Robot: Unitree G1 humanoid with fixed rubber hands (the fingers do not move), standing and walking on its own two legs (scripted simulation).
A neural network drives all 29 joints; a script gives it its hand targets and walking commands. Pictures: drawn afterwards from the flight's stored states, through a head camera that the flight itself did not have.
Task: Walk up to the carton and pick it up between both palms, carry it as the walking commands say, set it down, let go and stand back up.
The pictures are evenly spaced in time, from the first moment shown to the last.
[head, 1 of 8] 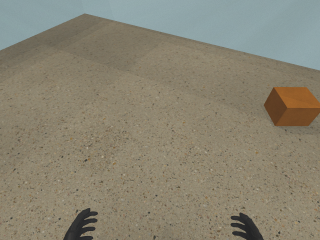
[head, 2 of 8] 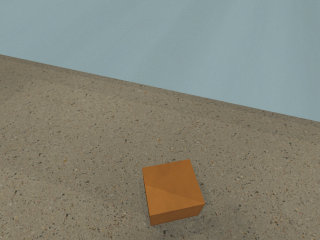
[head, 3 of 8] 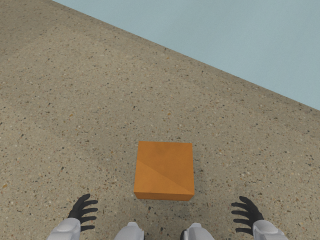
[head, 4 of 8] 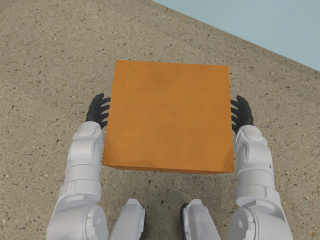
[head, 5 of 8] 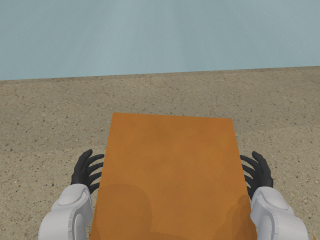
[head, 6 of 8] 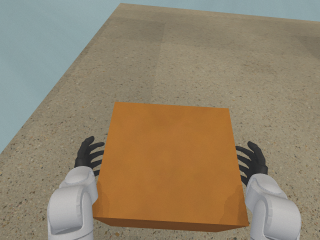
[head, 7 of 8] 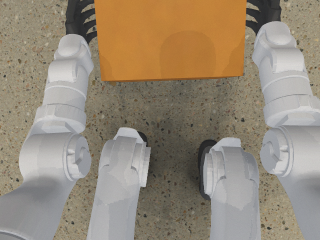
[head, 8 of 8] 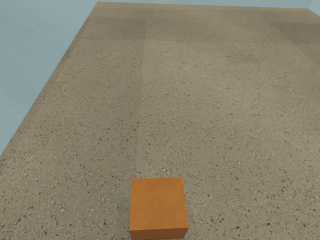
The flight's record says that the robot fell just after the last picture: no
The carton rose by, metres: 0.71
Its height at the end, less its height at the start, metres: +0.00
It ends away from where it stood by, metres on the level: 2.31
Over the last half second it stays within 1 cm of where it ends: yes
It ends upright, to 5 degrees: yes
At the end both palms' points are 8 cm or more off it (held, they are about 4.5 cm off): yes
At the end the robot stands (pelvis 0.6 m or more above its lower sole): yes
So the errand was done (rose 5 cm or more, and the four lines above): yes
